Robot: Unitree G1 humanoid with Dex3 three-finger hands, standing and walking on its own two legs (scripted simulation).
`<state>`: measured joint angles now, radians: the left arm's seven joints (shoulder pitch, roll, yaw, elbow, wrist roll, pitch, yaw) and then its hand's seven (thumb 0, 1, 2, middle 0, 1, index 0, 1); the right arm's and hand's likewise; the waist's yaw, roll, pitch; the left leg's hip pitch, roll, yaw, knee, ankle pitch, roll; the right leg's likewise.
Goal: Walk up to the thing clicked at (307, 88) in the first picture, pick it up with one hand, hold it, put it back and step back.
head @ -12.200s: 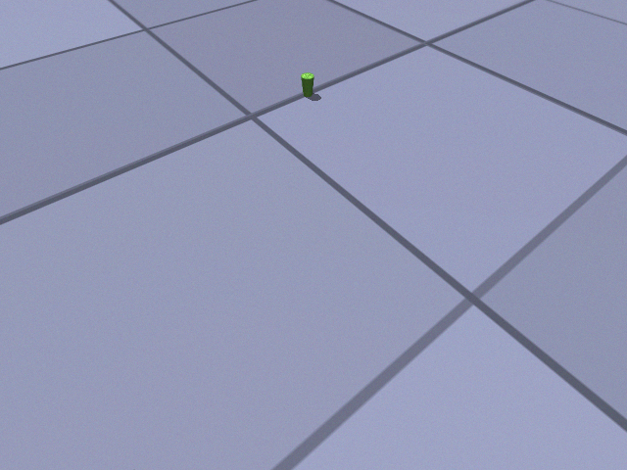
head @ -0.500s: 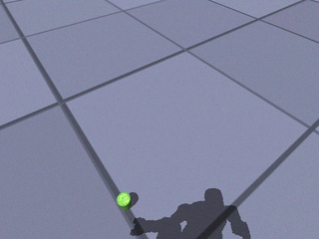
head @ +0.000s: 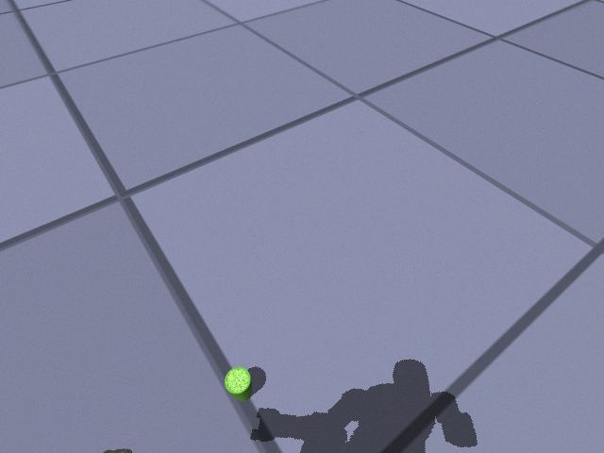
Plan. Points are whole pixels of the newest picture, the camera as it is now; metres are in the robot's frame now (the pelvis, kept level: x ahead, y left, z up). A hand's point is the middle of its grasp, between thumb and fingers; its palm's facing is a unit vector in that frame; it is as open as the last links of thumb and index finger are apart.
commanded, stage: stand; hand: left
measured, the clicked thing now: (240, 386) +0.40 +0.24 -0.72
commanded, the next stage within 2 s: none
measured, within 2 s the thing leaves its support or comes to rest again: neither
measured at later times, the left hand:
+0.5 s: hand out of the picture +0.08 +0.24 -0.16, palm faces -0.04 -0.94 -0.34, open 7.3 cm
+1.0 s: hand out of the picture +0.07 +0.24 -0.16, palm faces -0.05 -0.94 -0.34, open 7.3 cm
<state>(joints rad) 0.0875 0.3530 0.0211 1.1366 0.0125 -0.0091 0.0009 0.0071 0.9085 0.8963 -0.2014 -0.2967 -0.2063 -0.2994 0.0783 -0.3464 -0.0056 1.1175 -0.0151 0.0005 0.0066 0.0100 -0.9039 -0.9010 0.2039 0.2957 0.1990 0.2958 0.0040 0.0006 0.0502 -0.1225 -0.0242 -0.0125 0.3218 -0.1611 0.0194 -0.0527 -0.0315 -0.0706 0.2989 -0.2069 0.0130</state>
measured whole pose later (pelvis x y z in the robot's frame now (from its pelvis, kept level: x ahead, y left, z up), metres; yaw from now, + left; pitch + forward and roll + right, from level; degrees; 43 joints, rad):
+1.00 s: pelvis +0.00 -0.02 +0.00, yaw -1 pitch -2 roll +0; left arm 0.12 0.35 0.00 1.12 0.01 -0.01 -0.01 0.01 0.91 0.90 -0.20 -0.30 -0.21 -0.30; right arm 0.11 -0.35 0.01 1.13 -0.02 -0.01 0.00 0.01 -0.90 -0.90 0.20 0.30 0.20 0.30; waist 0.00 0.00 0.05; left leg -0.12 0.01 0.00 0.31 -0.15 -0.01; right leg -0.06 0.00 -0.05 0.29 -0.20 -0.01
